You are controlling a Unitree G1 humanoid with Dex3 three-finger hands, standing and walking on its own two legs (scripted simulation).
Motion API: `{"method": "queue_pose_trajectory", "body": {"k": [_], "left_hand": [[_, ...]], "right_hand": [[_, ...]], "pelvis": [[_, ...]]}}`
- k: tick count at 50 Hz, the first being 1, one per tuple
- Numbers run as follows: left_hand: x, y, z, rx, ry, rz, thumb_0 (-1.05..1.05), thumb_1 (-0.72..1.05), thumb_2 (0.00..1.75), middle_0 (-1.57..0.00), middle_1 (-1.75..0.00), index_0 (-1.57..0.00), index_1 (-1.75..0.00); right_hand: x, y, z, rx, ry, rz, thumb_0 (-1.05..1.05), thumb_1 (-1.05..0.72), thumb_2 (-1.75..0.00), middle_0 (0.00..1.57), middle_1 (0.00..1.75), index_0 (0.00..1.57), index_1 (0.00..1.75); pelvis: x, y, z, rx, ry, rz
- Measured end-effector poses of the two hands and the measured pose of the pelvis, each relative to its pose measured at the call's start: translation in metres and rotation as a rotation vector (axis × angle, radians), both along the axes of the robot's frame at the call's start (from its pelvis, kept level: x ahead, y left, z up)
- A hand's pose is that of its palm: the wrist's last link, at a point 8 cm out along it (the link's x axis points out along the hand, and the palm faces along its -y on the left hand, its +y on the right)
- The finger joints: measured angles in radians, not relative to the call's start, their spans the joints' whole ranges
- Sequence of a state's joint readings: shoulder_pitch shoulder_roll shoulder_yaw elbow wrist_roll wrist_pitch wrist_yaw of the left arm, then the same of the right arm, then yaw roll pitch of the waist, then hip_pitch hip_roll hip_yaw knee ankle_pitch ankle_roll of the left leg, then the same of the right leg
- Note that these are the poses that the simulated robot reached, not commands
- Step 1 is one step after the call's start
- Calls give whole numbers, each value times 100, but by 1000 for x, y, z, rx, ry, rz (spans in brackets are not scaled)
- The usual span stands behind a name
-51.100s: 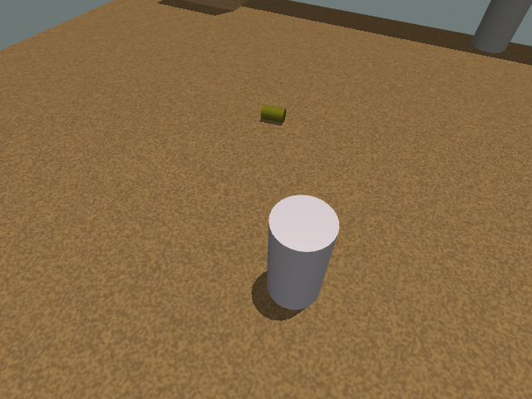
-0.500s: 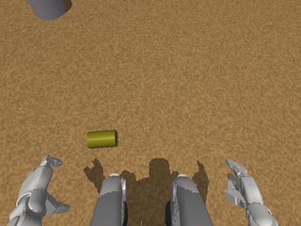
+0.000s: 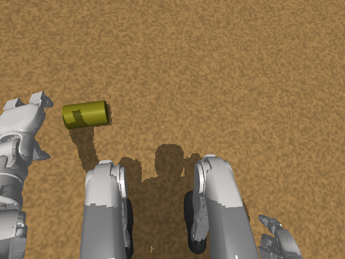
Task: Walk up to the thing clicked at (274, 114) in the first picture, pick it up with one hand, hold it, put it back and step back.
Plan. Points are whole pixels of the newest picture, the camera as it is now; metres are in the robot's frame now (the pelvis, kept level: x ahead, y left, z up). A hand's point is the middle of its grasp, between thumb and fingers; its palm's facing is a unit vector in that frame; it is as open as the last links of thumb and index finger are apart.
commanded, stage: rise first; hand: left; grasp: from above
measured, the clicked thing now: (87, 114) +0.52 +0.27 -0.37
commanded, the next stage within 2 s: none
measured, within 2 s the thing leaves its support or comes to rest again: neither
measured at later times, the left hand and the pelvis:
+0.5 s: hand (51, 124) +0.44 +0.31 -0.21, palm faces -0.45 -0.06 -0.89, open 14.1 cm; pelvis +0.00 +0.01 -0.05, yaw -2 degrees
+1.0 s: hand (59, 120) +0.46 +0.31 -0.25, palm faces -0.46 -0.08 -0.89, open 14.0 cm; pelvis +0.01 +0.01 -0.07, yaw -4 degrees
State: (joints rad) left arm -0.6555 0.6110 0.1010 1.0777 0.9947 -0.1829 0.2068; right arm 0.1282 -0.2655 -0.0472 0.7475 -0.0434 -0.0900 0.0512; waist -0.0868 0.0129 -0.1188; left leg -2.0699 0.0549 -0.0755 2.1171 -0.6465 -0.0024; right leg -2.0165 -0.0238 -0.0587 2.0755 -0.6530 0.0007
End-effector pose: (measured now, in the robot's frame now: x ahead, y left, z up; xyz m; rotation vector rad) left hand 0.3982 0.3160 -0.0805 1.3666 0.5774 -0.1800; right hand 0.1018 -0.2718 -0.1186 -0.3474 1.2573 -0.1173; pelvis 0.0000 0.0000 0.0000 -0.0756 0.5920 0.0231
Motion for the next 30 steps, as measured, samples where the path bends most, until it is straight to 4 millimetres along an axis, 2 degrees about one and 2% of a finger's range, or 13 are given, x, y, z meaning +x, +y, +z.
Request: {"method": "queue_pose_trajectory", "body": {"k": [4, 9, 18, 30], "left_hand": [[12, 0, -14, 33, 0, -37, 0, -51, 102, -8, -106, -7, -105], [22, 1, -32, 58, 8, -75, 0, -52, 102, -7, -104, -7, -103], [35, 2, -60, 96, 4, -153, 0, -53, 102, -8, -102, -7, -101], [52, -5, -81, 108, -22, -133, 0, -51, 99, -8, -103, -8, -101]], "right_hand": [[-16, -2, -4, -23, 46, -21, 1, -89, -89, 20, 30, 20, 30], [-26, -2, -7, -43, 88, -26, 0, -89, -90, 20, 30, 20, 30], [-26, 1, -23, -45, 124, -1, 0, -90, -90, 20, 30, 20, 30], [-25, 5, -46, -14, 135, 29, 0, -91, -90, 20, 30, 20, 30]], "pelvis": [[-1, 3, -10, -11, 3, -2], [0, 6, -20, -23, 8, -4], [2, 10, -41, -35, 12, -3], [4, 8, -60, -32, 17, -15]]}}
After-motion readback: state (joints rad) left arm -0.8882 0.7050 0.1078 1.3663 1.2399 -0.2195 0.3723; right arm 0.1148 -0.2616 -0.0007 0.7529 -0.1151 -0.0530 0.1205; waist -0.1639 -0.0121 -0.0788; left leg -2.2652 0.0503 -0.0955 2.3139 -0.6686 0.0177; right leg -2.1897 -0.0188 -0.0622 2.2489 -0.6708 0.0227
